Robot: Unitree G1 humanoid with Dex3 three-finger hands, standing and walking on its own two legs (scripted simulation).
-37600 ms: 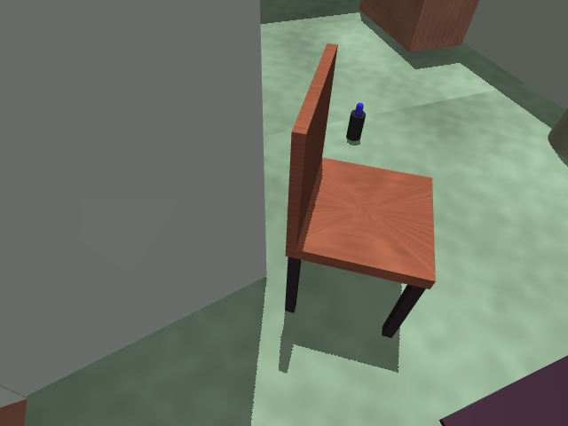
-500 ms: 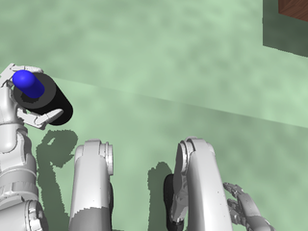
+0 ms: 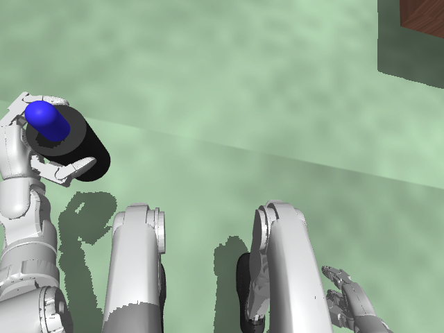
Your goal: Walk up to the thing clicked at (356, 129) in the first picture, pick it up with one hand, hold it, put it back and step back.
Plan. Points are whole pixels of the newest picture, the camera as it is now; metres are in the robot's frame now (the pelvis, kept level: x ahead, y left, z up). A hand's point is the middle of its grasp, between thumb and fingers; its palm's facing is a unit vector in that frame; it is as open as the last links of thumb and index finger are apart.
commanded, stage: lift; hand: left
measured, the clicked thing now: (68, 141) +0.42 +0.25 -0.03
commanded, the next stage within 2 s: none
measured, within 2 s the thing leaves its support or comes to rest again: neither
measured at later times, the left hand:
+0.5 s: hand (43, 126) +0.40 +0.24 +0.06, palm faces +0.18 -0.98 -0.03, open 11.3 cm
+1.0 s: hand out of the picture +0.39 +0.23 +0.24, palm faces +0.21 -0.98 -0.03, open 11.3 cm
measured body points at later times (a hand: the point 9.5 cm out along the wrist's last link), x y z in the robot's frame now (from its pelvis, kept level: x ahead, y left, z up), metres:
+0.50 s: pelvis +0.01 +0.00 +0.06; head +0.19 +0.03 +0.47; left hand +0.38 +0.30 +0.06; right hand +0.17 -0.26 -0.06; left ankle +0.09 +0.13 -0.35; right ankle +0.10 -0.13 -0.35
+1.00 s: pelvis +0.04 +0.01 +0.21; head +0.17 +0.04 +0.64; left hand +0.37 +0.28 +0.24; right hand +0.22 -0.23 +0.11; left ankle +0.09 +0.13 -0.35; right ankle +0.10 -0.13 -0.35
